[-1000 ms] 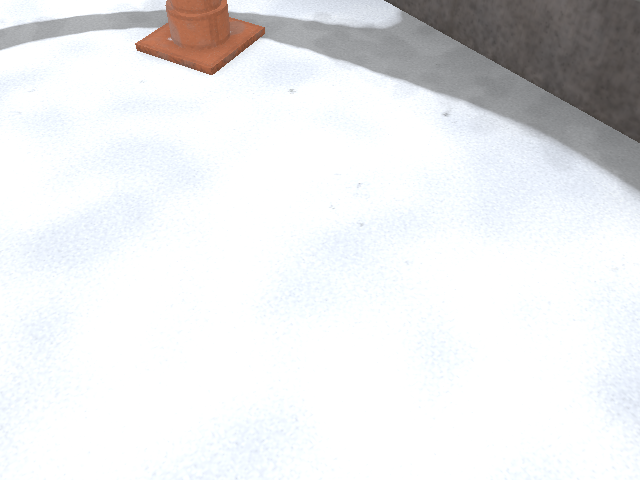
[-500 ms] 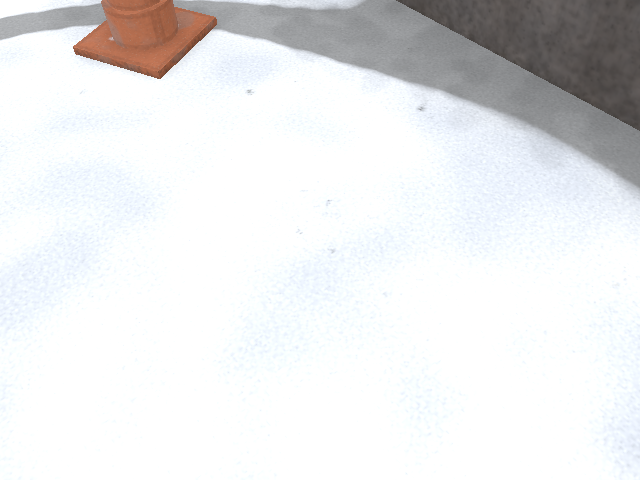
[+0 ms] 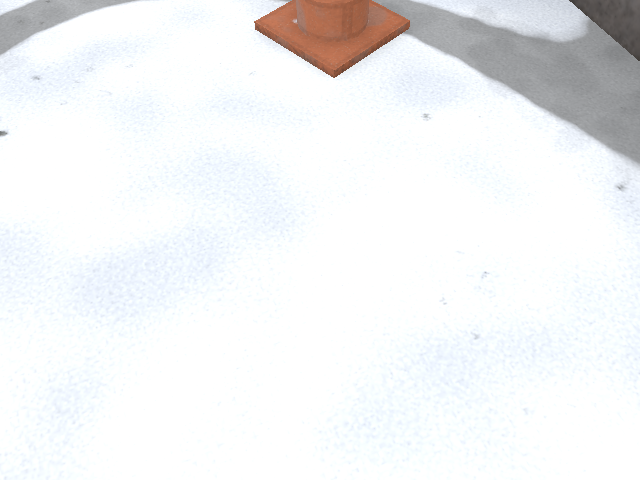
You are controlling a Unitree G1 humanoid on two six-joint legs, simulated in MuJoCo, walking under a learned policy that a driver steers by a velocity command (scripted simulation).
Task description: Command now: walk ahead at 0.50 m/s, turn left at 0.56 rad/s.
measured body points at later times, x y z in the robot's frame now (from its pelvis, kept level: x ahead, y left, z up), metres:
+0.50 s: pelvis +0.29 -0.03 +0.01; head +0.32 -0.03 +0.46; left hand +0.45 +0.25 -0.07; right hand +0.40 -0.29 -0.11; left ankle +0.12 +0.07 -0.65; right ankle +0.39 -0.10 -0.71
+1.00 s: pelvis +0.46 +0.01 +0.02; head +0.48 +0.02 +0.47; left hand +0.54 +0.28 -0.11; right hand +0.67 -0.21 -0.07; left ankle +0.53 +0.13 -0.71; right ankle +0.41 -0.10 -0.71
